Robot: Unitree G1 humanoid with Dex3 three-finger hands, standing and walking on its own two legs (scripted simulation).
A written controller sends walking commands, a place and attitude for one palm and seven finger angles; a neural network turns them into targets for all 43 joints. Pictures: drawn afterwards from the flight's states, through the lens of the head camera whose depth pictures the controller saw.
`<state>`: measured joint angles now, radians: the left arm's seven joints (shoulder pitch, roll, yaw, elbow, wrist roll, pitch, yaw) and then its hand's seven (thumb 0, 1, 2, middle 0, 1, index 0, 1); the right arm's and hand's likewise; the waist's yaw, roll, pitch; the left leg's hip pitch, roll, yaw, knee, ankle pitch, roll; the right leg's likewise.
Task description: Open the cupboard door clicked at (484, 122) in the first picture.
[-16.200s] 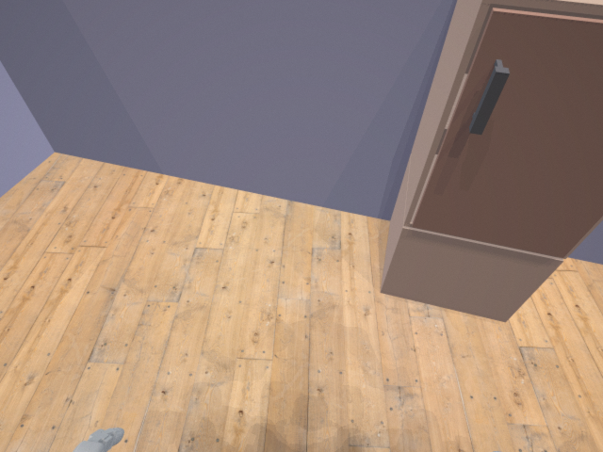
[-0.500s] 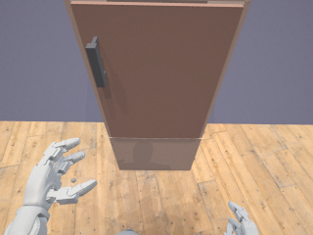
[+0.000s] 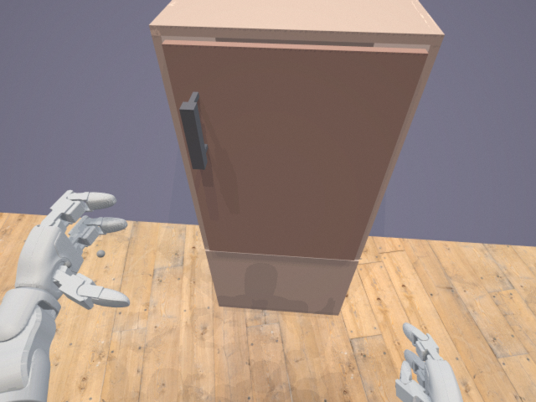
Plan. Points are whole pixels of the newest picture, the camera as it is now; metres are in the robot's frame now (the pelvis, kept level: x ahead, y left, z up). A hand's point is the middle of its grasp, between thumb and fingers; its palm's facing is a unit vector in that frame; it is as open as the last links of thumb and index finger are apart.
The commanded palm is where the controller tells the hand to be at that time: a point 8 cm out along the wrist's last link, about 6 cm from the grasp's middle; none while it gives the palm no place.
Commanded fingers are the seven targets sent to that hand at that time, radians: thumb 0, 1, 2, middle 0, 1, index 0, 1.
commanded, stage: raise the hand with hooked fingers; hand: left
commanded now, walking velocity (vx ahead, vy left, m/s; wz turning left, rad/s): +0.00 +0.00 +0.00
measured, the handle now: (197, 131) +0.55 +0.19 +0.12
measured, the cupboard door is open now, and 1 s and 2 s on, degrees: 0 0 0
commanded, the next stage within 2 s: move the hooked fingers beside the handle in 0.74 s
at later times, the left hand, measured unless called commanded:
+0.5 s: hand (113, 222) +0.31 +0.25 +0.13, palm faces +0.04 -1.00 -0.02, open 14.0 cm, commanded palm +0.28 +0.30 +0.14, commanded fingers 0.00 -0.50 0.30 -0.30 -1.20 -0.30 -1.20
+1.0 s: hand (104, 217) +0.31 +0.26 +0.14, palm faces +0.09 -1.00 -0.02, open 14.0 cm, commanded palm +0.29 +0.31 +0.14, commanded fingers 0.00 -0.50 0.30 -0.30 -1.20 -0.30 -1.20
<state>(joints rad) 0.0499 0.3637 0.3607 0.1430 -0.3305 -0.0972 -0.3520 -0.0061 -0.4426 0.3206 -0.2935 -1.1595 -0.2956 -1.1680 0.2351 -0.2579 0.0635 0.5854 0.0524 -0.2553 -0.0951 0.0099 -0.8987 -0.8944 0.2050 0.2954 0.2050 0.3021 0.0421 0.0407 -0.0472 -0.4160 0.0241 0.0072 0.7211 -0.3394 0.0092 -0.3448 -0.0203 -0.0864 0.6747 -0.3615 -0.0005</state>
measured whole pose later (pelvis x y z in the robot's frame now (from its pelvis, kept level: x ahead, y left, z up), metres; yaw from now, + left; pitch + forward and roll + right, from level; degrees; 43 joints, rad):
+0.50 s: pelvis +0.01 -0.02 +0.01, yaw -2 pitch +1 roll +0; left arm -0.10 0.41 0.44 0.31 -0.33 -0.02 -0.45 -0.01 -0.50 0.30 -0.30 -1.20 -0.30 -1.20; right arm 0.27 -0.29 0.04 0.60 0.06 -0.23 -0.10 0.01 -0.90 -0.89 0.20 0.30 0.20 0.30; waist 0.03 0.04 -0.03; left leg -0.33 0.04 0.03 0.61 -0.30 -0.01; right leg -0.29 0.00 -0.06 0.60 -0.33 -0.02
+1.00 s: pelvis +0.00 -0.01 +0.01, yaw -1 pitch +1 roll -1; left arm -0.19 0.43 0.44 0.41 -0.31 -0.05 -0.43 -0.01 -0.50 0.30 -0.30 -1.20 -0.30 -1.20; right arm 0.24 -0.27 0.06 0.62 0.06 -0.22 -0.12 0.01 -0.90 -0.89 0.21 0.30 0.21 0.30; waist 0.03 0.03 -0.01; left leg -0.33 0.03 0.02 0.61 -0.29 -0.01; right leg -0.28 -0.01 -0.08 0.59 -0.32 -0.02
